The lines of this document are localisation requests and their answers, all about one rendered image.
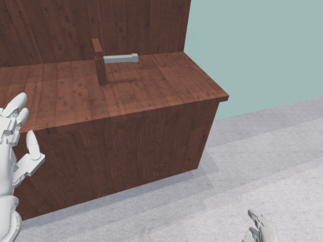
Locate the right robot hand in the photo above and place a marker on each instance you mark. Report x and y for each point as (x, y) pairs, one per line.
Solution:
(265, 233)

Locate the counter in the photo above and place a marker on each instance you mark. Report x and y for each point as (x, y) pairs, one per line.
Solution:
(103, 128)

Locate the left robot forearm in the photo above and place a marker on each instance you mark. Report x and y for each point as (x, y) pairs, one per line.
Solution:
(10, 220)

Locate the left robot hand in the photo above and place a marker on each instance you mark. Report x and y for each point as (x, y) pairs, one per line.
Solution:
(11, 120)

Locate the tap lever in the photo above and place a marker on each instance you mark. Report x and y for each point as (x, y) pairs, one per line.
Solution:
(121, 58)

